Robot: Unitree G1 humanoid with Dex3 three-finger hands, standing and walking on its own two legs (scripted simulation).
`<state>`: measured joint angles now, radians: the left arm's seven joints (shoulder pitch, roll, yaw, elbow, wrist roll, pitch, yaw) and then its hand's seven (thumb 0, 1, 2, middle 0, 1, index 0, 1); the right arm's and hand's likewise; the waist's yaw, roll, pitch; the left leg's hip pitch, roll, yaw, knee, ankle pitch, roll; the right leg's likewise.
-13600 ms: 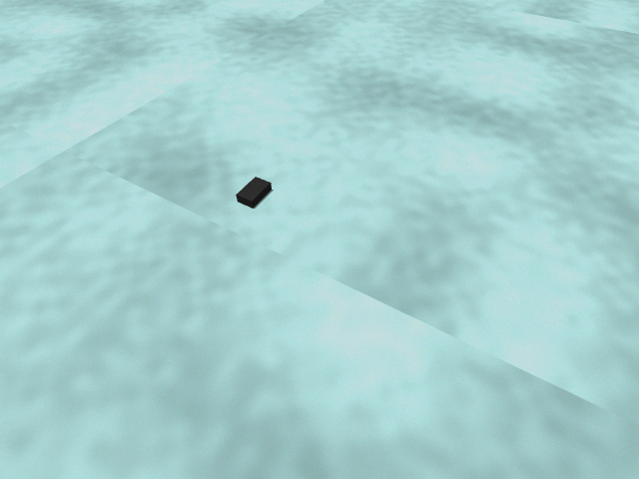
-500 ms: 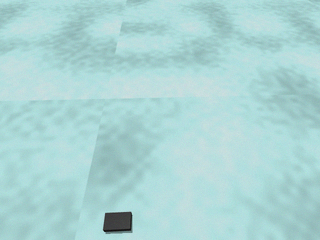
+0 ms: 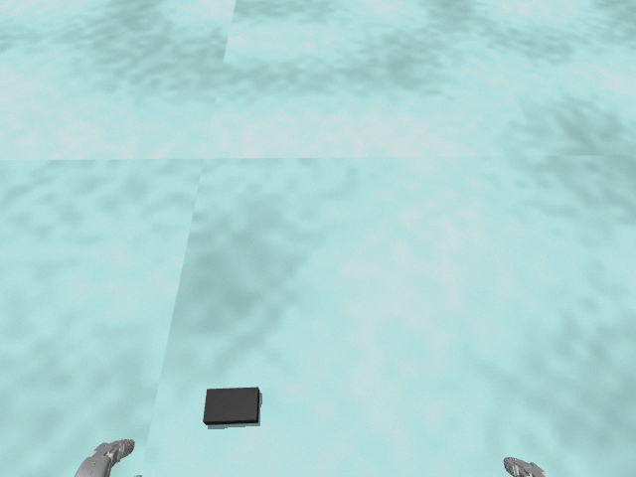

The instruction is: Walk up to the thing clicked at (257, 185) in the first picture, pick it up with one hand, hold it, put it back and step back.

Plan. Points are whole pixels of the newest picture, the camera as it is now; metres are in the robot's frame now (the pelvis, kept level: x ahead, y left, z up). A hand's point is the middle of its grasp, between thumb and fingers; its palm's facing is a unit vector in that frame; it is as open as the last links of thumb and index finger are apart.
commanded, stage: rise first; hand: left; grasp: from above
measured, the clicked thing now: (232, 405) +0.39 +0.24 -0.75
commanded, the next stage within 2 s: none
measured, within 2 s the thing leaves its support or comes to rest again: neither
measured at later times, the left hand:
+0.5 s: hand out of the picture +0.14 +0.27 -0.23, palm faces -0.17 -0.87 -0.46, open 14.0 cm
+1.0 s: hand (161, 467) +0.20 +0.30 -0.39, palm faces -0.44 -0.54 -0.71, open 14.1 cm
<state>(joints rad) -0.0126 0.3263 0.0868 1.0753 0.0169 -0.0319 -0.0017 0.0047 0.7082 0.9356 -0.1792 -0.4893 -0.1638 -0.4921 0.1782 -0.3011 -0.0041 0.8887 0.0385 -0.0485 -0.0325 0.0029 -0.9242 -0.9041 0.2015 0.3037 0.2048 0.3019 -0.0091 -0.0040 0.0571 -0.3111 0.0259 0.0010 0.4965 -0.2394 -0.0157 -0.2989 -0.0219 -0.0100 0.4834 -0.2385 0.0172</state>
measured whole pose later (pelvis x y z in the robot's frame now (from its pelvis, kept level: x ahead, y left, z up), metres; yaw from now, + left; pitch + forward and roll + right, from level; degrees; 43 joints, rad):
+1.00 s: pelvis -0.05 +0.00 -0.25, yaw -1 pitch +33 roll -2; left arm -0.08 0.48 0.16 0.66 0.64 -0.15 0.06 -0.01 -0.55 0.97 -0.11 -1.05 -0.10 -1.05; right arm 0.05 -0.30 -0.05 0.61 -0.01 -0.17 0.03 0.01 -0.92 -0.90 0.21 0.30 0.21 0.30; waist -0.02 0.00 -0.18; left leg -1.67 0.02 -0.06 1.80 -0.69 -0.02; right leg -1.65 -0.02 -0.02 1.77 -0.69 0.02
